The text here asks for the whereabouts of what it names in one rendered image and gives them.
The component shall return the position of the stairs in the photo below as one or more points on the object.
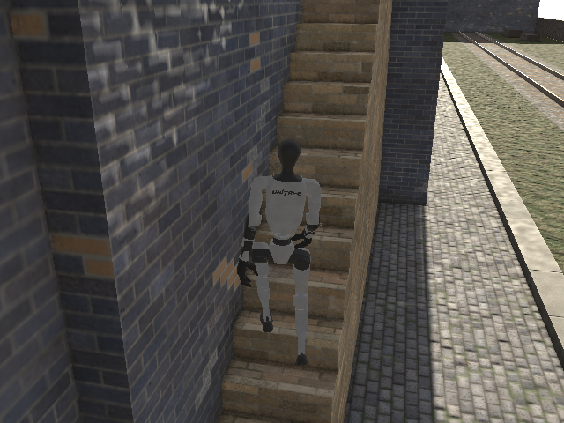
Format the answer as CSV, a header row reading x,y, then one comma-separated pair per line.
x,y
333,106

